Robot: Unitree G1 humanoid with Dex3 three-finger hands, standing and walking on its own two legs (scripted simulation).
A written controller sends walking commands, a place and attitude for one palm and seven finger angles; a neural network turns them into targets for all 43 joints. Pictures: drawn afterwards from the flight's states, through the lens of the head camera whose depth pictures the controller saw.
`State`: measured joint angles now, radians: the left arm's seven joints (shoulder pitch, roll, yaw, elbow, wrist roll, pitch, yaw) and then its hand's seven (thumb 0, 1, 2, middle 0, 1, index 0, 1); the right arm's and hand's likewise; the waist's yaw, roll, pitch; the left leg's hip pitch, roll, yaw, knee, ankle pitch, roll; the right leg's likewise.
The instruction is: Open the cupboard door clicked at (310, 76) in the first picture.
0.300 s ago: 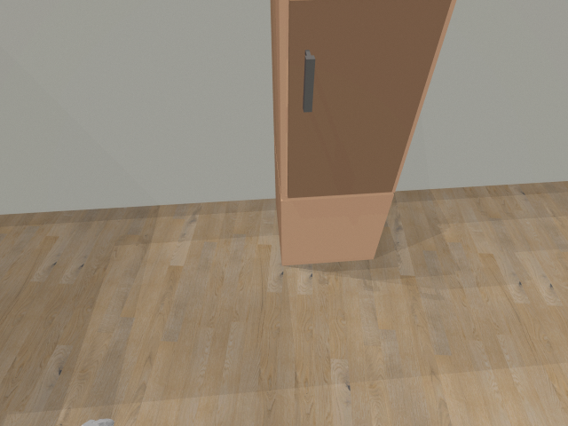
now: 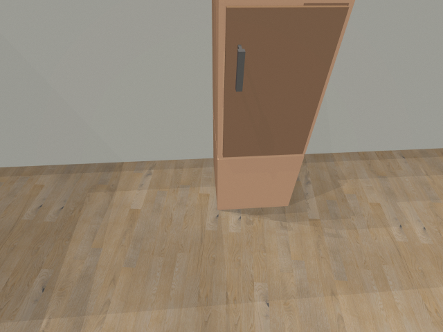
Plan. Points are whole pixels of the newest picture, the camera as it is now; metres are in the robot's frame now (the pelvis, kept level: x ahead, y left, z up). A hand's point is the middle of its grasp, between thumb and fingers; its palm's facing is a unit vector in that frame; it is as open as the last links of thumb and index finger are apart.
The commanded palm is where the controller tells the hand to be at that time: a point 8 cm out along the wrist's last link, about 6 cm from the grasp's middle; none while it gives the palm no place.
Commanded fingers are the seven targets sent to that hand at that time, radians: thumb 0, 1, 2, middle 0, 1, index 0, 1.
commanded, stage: stand and wait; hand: left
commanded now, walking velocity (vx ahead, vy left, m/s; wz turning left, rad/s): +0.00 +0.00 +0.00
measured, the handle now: (239, 68) +0.87 +0.00 +0.08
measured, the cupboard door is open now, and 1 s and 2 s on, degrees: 0 0 0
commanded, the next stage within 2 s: look at it before walking up in 0.52 s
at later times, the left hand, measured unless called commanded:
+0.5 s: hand out of the picture +0.05 +0.25 -0.15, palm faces -0.03 -0.94 -0.34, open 7.4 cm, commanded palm none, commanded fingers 0.00 0.90 0.90 -0.20 -0.30 -0.20 -0.30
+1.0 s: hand out of the picture +0.07 +0.24 -0.15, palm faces -0.03 -0.94 -0.33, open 7.4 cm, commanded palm none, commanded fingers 0.00 0.90 0.90 -0.20 -0.30 -0.20 -0.30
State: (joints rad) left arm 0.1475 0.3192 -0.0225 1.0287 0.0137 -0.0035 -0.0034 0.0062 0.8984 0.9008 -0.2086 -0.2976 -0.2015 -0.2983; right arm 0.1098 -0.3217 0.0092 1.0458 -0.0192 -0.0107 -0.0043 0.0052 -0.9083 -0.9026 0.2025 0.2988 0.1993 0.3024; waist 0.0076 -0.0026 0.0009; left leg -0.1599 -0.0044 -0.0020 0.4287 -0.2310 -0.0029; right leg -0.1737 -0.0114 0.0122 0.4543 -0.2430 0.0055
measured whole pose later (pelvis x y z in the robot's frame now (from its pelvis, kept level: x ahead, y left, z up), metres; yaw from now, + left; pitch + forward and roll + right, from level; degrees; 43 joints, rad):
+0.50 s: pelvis -0.01 +0.00 +0.00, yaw +0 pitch -2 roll +0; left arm 0.17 0.34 -0.01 1.09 0.01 0.00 0.00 0.01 0.90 0.90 -0.21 -0.30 -0.20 -0.30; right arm 0.16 -0.33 0.01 1.12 -0.01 -0.01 0.00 0.01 -0.91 -0.90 0.20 0.30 0.20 0.30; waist 0.00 0.00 0.02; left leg -0.16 0.00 0.00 0.39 -0.19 -0.01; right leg -0.17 -0.01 0.01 0.41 -0.20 0.00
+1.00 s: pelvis +0.00 +0.00 +0.00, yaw +0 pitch -2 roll +0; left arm 0.15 0.34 -0.01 1.08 0.01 -0.01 0.00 0.01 0.90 0.90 -0.21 -0.30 -0.20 -0.30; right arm 0.12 -0.34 0.01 1.11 -0.01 -0.01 0.00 0.00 -0.91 -0.90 0.20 0.30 0.20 0.30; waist 0.01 0.00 0.02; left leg -0.14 0.00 0.00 0.37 -0.19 -0.01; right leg -0.16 -0.01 0.01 0.39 -0.20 0.00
